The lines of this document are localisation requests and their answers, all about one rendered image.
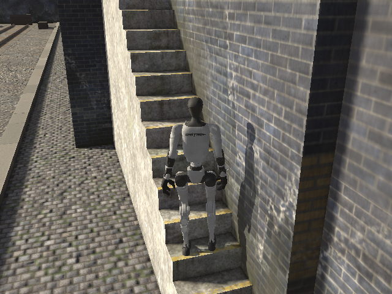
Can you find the robot right foot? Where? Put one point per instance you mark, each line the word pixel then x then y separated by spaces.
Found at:
pixel 211 245

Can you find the robot right forearm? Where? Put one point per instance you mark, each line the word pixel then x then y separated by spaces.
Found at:
pixel 221 165

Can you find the robot left forearm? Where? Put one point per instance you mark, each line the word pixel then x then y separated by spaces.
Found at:
pixel 169 167

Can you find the right robot hand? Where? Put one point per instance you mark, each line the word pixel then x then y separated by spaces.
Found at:
pixel 223 181

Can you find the robot left upper arm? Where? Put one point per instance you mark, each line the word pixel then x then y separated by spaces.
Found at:
pixel 176 129

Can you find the left robot thigh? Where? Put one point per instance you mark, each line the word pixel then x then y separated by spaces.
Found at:
pixel 182 189

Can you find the left robot hand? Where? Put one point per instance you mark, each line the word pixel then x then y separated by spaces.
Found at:
pixel 165 187

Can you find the robot right upper arm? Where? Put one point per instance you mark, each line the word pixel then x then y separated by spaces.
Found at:
pixel 217 141

